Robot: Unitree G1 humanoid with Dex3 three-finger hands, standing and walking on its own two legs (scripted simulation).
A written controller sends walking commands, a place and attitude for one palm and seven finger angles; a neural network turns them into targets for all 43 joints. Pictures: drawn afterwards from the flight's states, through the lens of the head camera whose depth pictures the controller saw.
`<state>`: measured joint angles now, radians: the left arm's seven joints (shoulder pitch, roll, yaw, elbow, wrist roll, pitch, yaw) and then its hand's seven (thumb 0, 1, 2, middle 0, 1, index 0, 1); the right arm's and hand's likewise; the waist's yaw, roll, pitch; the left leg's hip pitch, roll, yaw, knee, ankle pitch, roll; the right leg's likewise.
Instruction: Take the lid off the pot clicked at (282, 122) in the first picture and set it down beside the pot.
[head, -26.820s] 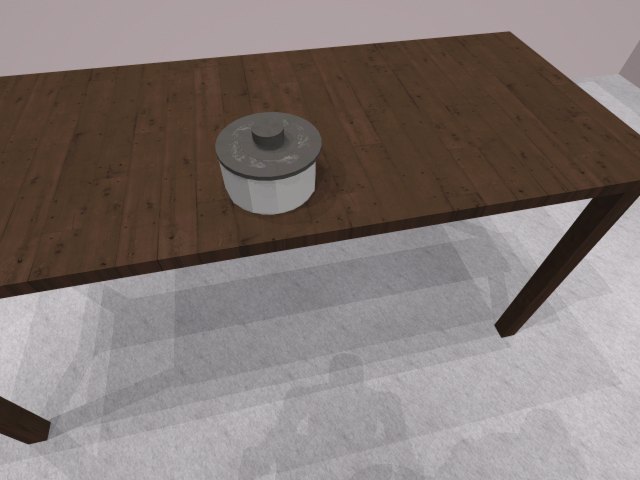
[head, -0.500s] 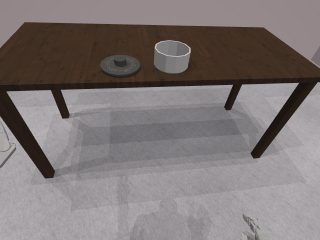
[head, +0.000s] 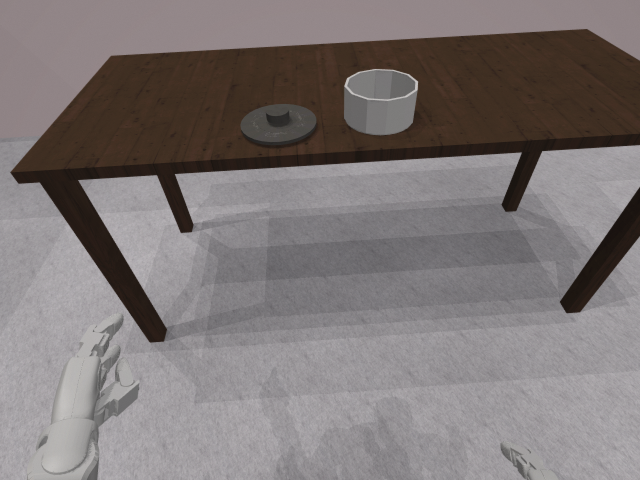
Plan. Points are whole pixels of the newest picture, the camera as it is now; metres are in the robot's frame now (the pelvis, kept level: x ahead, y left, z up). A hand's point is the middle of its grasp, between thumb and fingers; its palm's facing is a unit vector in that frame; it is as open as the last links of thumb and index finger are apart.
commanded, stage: stop stepping back and stand still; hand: left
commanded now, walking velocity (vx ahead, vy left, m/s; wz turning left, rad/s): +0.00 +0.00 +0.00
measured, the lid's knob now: (277, 114) +0.86 +0.11 +0.05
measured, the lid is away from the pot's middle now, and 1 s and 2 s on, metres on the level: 0.24 0.24 0.24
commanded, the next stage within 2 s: let the arm hang, fingers relaxed in 0.90 s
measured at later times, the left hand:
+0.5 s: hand out of the picture +0.09 +0.20 -0.14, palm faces -0.04 -0.96 -0.27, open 7.3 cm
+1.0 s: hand out of the picture +0.12 +0.18 -0.15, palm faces -0.01 -0.98 -0.21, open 7.3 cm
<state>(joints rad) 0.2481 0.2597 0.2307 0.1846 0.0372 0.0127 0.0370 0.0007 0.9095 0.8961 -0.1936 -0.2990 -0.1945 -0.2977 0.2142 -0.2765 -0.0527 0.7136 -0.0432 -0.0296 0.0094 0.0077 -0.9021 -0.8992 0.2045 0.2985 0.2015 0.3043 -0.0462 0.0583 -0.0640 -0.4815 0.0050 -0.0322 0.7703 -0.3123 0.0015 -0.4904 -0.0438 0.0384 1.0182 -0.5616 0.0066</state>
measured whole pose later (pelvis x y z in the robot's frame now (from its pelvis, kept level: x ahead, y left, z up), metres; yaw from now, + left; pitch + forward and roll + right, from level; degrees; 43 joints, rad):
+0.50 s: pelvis +0.06 +0.00 +0.03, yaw -1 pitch +1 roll +0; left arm 0.22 0.21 0.01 1.05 0.00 0.01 0.03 0.00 0.93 0.89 -0.20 -0.30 -0.20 -0.30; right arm 0.31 -0.13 -0.02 1.01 0.00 0.02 -0.03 0.01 -0.91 -0.90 0.20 0.30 0.20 0.30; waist -0.03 0.03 0.10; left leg -0.24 0.00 0.04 0.52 -0.30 0.03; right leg -0.18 -0.01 0.03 0.48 -0.32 0.02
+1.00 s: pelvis +0.08 +0.00 +0.03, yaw -2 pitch -1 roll +0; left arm 0.21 0.16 0.02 1.08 0.01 0.01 0.04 0.00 0.93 0.89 -0.20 -0.30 -0.20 -0.30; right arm 0.26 -0.15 -0.03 1.06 0.00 0.01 -0.04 0.00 -0.92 -0.90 0.20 0.30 0.20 0.30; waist -0.03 0.00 0.06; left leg -0.15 0.00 0.05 0.49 -0.33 0.02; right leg -0.10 -0.01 0.04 0.45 -0.34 0.02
